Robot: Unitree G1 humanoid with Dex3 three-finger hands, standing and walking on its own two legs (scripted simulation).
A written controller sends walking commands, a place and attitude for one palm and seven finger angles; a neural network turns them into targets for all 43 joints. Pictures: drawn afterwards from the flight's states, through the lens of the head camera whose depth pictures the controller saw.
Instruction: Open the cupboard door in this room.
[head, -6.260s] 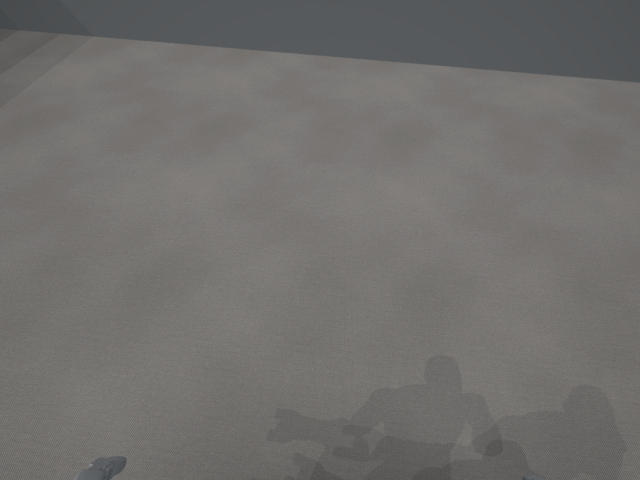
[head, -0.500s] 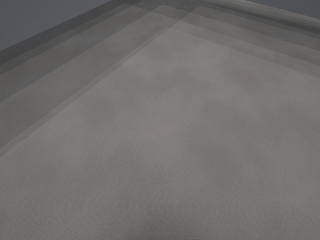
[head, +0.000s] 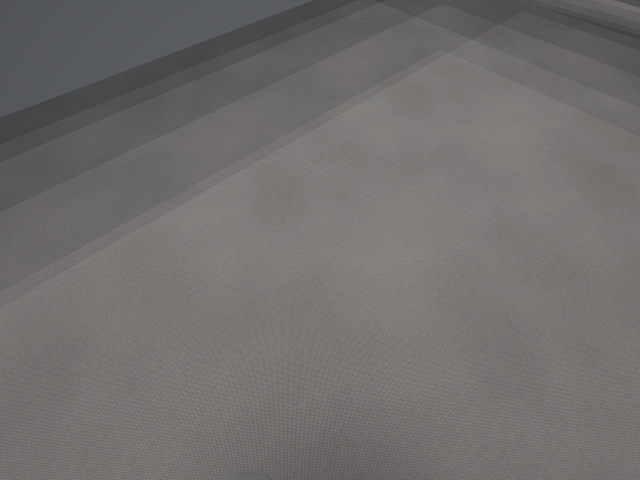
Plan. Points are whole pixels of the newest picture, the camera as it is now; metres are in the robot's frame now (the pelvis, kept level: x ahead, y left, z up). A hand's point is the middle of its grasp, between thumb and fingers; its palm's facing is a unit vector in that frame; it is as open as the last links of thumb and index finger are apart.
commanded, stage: turn or walk to find it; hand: left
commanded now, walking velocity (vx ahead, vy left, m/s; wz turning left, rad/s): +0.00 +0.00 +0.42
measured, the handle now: out of the picture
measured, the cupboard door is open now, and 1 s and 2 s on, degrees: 0 0 0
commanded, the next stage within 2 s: none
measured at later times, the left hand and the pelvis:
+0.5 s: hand out of the picture +0.04 +0.23 -0.15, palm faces +0.21 -0.94 -0.27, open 7.4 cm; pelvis -0.02 +0.01 +0.00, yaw +11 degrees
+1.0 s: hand out of the picture -0.12 +0.21 -0.19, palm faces +0.46 -0.85 -0.24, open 7.4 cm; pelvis -0.06 +0.01 -0.01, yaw +25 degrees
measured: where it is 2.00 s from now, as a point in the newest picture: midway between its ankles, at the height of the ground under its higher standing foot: outside the picture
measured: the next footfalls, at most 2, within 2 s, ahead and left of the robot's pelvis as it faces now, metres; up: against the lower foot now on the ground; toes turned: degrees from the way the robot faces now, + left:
left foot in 0.06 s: +0.02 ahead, +0.13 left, +0.00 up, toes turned +6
right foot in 0.52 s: +0.04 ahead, -0.10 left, +0.00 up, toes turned +9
